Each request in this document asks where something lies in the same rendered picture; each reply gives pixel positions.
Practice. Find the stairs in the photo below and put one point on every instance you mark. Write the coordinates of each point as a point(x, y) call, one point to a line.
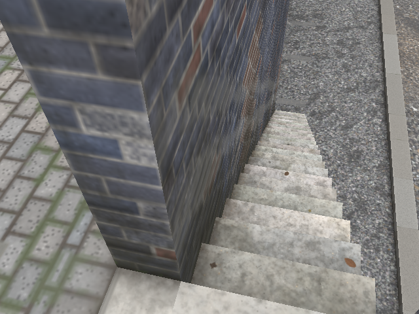
point(281, 236)

